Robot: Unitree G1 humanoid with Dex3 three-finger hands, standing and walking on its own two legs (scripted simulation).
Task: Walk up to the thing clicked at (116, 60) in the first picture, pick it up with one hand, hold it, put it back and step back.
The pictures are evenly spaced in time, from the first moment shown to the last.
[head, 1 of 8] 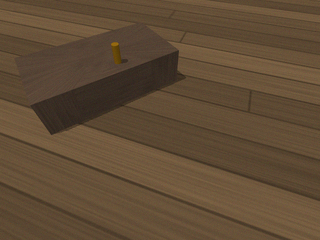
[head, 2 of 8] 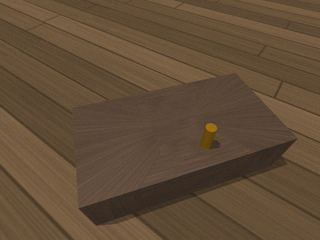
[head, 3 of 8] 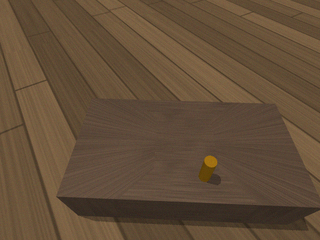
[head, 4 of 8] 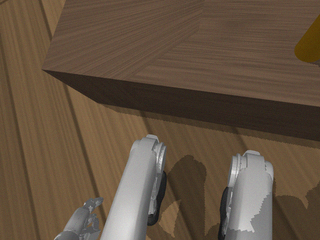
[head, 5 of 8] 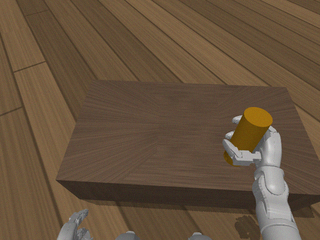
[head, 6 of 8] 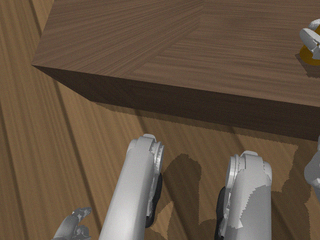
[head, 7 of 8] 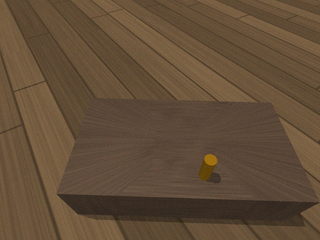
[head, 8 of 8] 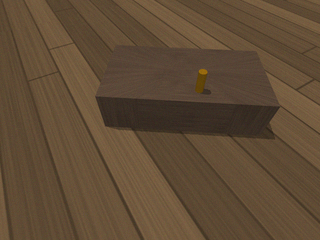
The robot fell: no
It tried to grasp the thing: yes
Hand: right
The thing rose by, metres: 0.40
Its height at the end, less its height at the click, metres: +0.00
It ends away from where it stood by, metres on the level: 0.01
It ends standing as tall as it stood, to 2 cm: yes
